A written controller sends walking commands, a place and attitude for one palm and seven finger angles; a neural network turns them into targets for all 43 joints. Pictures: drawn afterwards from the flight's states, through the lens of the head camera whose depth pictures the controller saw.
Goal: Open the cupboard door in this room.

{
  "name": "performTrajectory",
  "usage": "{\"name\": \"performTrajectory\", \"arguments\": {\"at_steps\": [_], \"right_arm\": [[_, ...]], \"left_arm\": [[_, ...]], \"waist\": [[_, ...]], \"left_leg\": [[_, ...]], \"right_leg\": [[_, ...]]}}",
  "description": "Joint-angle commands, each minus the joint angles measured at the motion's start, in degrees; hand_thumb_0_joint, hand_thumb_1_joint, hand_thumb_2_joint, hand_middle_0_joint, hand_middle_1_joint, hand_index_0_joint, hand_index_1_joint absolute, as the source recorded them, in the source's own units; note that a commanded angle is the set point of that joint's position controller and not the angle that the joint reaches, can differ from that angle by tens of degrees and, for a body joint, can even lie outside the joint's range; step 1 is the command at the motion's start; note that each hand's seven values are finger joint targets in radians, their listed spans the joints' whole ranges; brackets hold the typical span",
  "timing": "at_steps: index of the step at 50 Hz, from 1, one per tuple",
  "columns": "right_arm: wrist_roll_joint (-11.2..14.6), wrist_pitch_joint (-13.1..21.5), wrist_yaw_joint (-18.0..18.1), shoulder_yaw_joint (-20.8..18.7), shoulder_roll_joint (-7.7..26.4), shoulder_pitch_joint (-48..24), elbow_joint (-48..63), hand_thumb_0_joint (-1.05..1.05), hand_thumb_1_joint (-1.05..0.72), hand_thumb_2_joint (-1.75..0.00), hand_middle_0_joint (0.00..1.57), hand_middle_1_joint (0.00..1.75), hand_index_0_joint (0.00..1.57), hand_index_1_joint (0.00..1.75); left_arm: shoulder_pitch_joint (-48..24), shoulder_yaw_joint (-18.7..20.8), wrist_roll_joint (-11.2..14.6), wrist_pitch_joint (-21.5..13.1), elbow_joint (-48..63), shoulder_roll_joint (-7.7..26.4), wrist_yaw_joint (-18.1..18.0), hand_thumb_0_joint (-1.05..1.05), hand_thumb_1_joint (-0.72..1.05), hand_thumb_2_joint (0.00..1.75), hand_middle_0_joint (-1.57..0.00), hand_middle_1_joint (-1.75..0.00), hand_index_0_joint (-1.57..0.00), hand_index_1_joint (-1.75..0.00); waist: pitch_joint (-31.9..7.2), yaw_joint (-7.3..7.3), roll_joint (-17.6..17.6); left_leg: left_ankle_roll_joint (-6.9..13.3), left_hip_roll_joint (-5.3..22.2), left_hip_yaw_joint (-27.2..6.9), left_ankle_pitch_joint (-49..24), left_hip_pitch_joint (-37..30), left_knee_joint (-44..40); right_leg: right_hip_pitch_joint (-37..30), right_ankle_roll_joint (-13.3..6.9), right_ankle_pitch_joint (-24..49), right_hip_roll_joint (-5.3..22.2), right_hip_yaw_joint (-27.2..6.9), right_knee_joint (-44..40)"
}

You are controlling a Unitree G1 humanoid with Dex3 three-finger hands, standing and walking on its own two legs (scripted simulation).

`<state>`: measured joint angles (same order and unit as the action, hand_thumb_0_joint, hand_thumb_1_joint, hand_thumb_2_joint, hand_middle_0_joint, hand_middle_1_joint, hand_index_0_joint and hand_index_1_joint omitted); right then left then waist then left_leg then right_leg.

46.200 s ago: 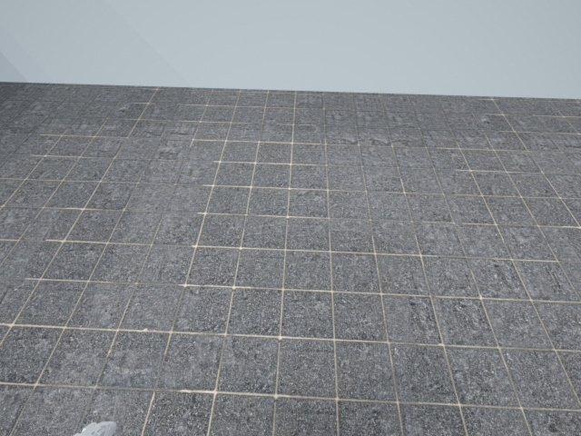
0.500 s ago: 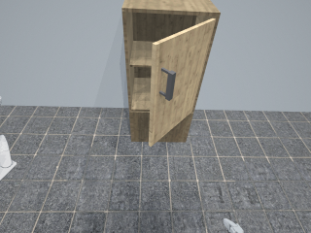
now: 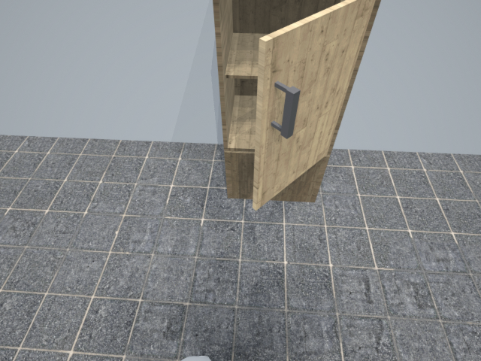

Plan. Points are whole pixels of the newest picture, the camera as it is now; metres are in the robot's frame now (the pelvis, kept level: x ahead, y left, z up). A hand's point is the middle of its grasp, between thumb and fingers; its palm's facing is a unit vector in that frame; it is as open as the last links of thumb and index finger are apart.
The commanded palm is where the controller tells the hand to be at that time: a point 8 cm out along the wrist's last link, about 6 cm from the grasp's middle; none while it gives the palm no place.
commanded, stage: let the arm hang, fingers relaxed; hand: left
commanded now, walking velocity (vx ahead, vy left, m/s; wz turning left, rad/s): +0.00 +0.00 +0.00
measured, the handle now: (283, 110) +0.65 -0.07 +0.04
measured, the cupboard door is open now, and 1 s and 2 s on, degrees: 46 46 46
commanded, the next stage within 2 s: look to check the result in 0.76 s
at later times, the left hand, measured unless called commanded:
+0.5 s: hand out of the picture +0.01 +0.19 -0.16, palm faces +0.00 -0.98 -0.18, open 7.3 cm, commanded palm none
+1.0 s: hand out of the picture -0.01 +0.19 -0.16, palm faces +0.00 -0.99 -0.17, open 7.4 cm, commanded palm none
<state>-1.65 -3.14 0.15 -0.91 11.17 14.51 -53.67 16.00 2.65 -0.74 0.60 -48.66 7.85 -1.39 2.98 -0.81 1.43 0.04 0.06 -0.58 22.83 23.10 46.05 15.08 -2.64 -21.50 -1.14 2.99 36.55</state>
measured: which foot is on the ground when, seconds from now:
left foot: down 0.00-1.00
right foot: down 0.00-1.00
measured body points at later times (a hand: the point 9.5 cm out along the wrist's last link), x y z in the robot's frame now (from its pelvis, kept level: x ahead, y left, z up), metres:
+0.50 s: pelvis +0.01 +0.02 +0.02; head +0.02 +0.02 +0.47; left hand +0.02 +0.24 -0.14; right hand +0.00 -0.19 -0.14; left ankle +0.01 +0.12 -0.72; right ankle -0.02 -0.09 -0.72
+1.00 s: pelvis +0.00 +0.03 +0.02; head +0.02 +0.03 +0.47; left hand -0.01 +0.24 -0.14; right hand -0.02 -0.17 -0.15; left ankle +0.01 +0.12 -0.72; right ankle -0.02 -0.09 -0.72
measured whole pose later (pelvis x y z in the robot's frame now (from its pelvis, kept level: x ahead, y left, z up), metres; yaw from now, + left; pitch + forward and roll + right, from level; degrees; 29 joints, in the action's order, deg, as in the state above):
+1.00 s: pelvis +0.00 +0.03 +0.02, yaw -2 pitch -2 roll +0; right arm -0.9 0.4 1.9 0.5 6.7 16.3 -67.0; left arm 16.0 0.2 -0.2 -0.2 -67.3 7.1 -2.0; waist 3.2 -0.6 0.0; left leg 3.0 -2.3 3.8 11.7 8.5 21.7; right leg 7.1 0.6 -14.5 1.2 0.1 23.4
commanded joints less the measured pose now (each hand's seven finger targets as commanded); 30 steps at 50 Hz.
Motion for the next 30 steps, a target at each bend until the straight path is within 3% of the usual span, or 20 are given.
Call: {"name": "performTrajectory", "arguments": {"at_steps": [1, 2, 3, 4, 6, 10, 14, 24, 30], "right_arm": [[0.5, 3.0, 1.0, -0.9, 1.4, 3.2, -0.4, 0.00, -0.90, -0.90, 0.20, 0.30, 0.20, 0.30], [0.3, 3.8, 1.4, -0.7, 2.8, 3.4, -1.6, 0.00, -0.90, -0.90, 0.20, 0.30, 0.20, 0.30], [0.2, 3.8, 1.8, -0.7, 3.9, 2.8, -2.5, 0.00, -0.90, -0.90, 0.20, 0.30, 0.20, 0.30], [0.4, 3.7, 2.2, -0.5, 3.6, 2.6, -3.6, 0.00, -0.90, -0.90, 0.20, 0.30, 0.20, 0.30], [0.7, 3.4, 2.5, -0.2, 2.5, 2.7, -5.5, 0.00, -0.90, -0.90, 0.20, 0.30, 0.20, 0.30], [1.0, 3.4, 2.5, -0.1, 2.8, 3.3, -8.2, 0.00, -0.90, -0.90, 0.20, 0.30, 0.20, 0.30], [0.7, 3.4, 2.3, 0.3, 2.5, 2.7, -10.2, 0.00, -0.90, -0.90, 0.20, 0.30, 0.20, 0.30], [0.5, 3.6, 2.2, 0.6, 1.8, 3.5, -11.9, 0.00, -0.90, -0.90, 0.20, 0.30, 0.20, 0.30], [0.6, 3.7, 2.2, 0.5, 1.7, 4.0, -11.8, 0.00, -0.90, -0.90, 0.20, 0.30, 0.20, 0.30]], "left_arm": [[-0.8, 0.9, 0.1, -2.3, -2.2, 8.6, -0.7, 0.00, 0.90, 0.90, -0.20, -0.30, -0.20, -0.30], [1.5, 0.4, 0.6, -2.3, -3.7, 7.5, -0.7, 0.00, 0.90, 0.90, -0.20, -0.30, -0.20, -0.30], [2.7, -0.1, 0.6, -2.0, -5.0, 6.7, -1.0, 0.00, 0.90, 0.90, -0.20, -0.30, -0.20, -0.30], [2.3, -0.4, 0.5, -1.7, -6.6, 6.8, -1.1, 0.00, 0.90, 0.90, -0.20, -0.30, -0.20, -0.30], [1.4, -0.6, 0.7, -1.4, -9.2, 7.4, -0.9, 0.00, 0.90, 0.90, -0.20, -0.30, -0.20, -0.30], [1.8, -1.2, 0.6, -1.4, -12.8, 7.3, -0.9, 0.00, 0.90, 0.90, -0.20, -0.30, -0.20, -0.30], [1.7, -1.8, 0.5, -1.2, -15.3, 6.5, -0.8, 0.00, 0.90, 0.90, -0.20, -0.30, -0.20, -0.30], [1.9, -1.8, 0.5, -1.2, -17.1, 5.8, -0.8, 0.00, 0.90, 0.90, -0.20, -0.30, -0.20, -0.30], [2.7, -1.8, 0.4, -1.3, -17.2, 5.4, -0.8, 0.00, 0.90, 0.90, -0.20, -0.30, -0.20, -0.30]], "waist": [[-8.1, -1.20, -2.3], [-10.7, 0.14, -0.1], [-10.5, 1.04, 0.5], [-9.1, 0.63, 1.1], [-6.1, 0.33, 2.9], [-4.8, 0.52, -1.5], [0.0, 0.42, -1.8], [2.8, 0.42, -0.1], [2.5, 0.59, -0.9]], "left_leg": [[0.4, 1.9, 0.3, -18.1, -10.9, -20.9], [1.8, 5.1, -2.2, -34.5, -16.6, -20.9], [2.6, 7.5, -2.4, -38.5, -18.6, -18.6], [2.6, 7.3, -2.5, -38.7, -18.6, -18.5], [2.3, 6.5, -2.1, -37.4, -17.8, -20.5], [2.1, 6.3, -2.0, -31.6, -17.5, -23.4], [2.2, 5.9, -2.3, -22.1, -15.4, -26.8], [1.9, 5.3, -2.3, -17.0, -13.5, -28.7], [2.1, 5.3, -2.3, -15.7, -13.7, -28.9]], "right_leg": [[-9.9, -3.4, 39.0, 10.2, -9.2, -8.6], [-8.9, -0.6, 37.7, 7.5, -6.8, -7.0], [-6.9, 0.5, 29.5, 6.7, -6.0, -9.5], [-6.3, 0.6, 26.9, 6.4, -5.6, -11.1], [-6.5, 0.6, 27.4, 6.7, -5.2, -11.6], [-8.0, 0.6, 25.1, 6.9, -5.2, -13.9], [-6.1, 0.7, 17.3, 6.9, -6.1, -16.7], [-5.3, 0.7, 13.3, 7.0, -6.5, -18.0], [-4.9, 0.7, 12.4, 6.8, -6.4, -17.9]]}}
